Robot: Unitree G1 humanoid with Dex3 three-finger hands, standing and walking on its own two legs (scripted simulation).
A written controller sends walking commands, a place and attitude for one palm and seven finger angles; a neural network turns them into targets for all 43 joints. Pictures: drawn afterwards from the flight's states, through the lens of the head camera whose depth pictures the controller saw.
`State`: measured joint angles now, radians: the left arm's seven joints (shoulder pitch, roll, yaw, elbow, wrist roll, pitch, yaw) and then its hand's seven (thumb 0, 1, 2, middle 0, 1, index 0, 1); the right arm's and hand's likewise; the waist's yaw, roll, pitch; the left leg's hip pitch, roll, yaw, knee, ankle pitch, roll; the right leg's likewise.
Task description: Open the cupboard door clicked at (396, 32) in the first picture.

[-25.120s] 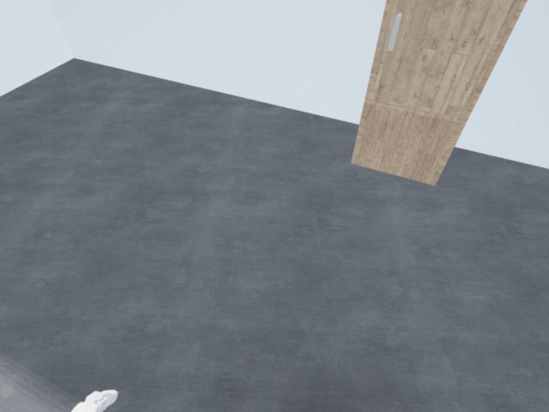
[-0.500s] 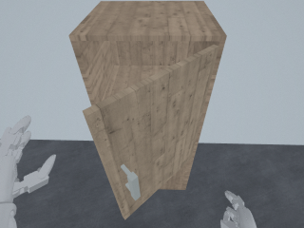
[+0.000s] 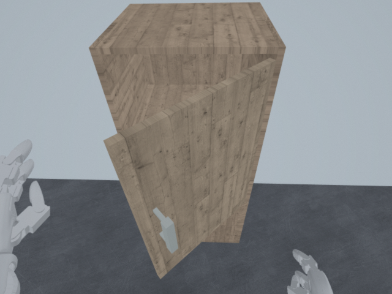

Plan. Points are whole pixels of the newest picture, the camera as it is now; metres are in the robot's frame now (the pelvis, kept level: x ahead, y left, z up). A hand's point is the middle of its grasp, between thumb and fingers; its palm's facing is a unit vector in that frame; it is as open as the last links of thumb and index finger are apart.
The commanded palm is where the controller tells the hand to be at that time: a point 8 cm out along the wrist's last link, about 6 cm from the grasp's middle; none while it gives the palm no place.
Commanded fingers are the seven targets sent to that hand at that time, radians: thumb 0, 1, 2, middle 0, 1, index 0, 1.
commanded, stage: step back with the hand held close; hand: left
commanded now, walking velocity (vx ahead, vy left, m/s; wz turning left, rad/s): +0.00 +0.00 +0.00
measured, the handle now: (165, 230) +0.26 +0.12 -0.04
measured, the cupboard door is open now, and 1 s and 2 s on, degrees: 44 44 44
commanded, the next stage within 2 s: stop stepping back and stand still in 1.34 s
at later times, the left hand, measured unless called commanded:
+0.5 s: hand (39, 219) +0.17 +0.27 +0.15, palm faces +0.33 -0.79 -0.52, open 7.4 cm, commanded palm +0.11 +0.31 +0.17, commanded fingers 0.00 0.90 0.90 -0.20 -0.30 -0.20 -0.30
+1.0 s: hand out of the picture +0.07 +0.29 +0.16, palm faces +0.44 -0.78 -0.44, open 7.4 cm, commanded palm +0.01 +0.33 +0.17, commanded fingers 0.00 0.90 0.90 -0.20 -0.30 -0.20 -0.30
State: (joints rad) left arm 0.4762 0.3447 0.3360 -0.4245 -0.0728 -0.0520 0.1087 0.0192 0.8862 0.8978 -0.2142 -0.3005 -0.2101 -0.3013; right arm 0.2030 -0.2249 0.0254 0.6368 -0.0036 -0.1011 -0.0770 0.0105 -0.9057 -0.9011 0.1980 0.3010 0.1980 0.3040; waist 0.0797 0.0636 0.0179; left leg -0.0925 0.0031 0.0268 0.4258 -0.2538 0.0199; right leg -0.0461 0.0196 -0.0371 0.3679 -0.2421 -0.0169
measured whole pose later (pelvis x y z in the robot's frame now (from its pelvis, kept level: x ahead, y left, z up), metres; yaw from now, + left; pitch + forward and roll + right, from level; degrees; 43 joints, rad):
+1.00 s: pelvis -0.12 +0.02 -0.02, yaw +2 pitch +0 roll -2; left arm 0.54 0.39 0.41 -0.56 -0.03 -0.22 0.15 0.02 0.89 0.90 -0.21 -0.30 -0.21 -0.30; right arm 0.19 -0.21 -0.01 0.61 0.00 -0.06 -0.06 0.01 -0.90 -0.90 0.20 0.30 0.20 0.30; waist 0.02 0.00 0.03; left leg -0.42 -0.01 0.00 0.68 -0.30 0.01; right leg -0.33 0.05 0.04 0.55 -0.22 0.01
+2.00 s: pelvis -0.35 +0.00 +0.00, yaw -4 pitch +1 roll +2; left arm 0.61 0.42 0.43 -0.50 -0.03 -0.25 0.14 0.02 0.89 0.90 -0.22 -0.30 -0.22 -0.30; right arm 0.31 -0.20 -0.01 0.67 -0.01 -0.09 -0.07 0.01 -0.90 -0.90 0.20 0.30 0.20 0.30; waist 0.01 -0.04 -0.09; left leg -0.50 0.01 0.03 0.93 -0.30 0.00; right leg -0.18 0.01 -0.03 0.46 -0.29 -0.05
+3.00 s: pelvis -0.38 +0.02 +0.00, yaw +0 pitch -2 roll +0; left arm 0.31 0.19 0.01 1.11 0.00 0.01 0.02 0.00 0.93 0.90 -0.20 -0.30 -0.20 -0.30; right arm 0.27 -0.17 0.00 1.10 -0.03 0.03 -0.02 0.00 -0.91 -0.90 0.19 0.30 0.19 0.30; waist 0.00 0.03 0.07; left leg -0.21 0.03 0.05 0.42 -0.19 0.00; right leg -0.16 0.01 -0.10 0.40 -0.21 -0.04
